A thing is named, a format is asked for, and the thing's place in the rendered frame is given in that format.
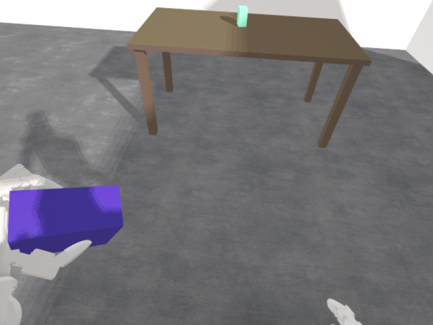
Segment right robot hand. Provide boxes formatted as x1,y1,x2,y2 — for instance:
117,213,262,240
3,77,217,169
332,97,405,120
327,299,362,325

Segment table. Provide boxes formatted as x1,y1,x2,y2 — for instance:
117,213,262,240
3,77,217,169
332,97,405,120
127,7,372,148

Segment robot left forearm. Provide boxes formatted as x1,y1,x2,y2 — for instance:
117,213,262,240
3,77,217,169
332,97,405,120
0,276,22,325

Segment left robot hand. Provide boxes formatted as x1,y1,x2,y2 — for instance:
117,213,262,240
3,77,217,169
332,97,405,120
0,164,92,280

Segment sponge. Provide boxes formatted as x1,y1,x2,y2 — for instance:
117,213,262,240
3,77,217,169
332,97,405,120
7,186,124,255

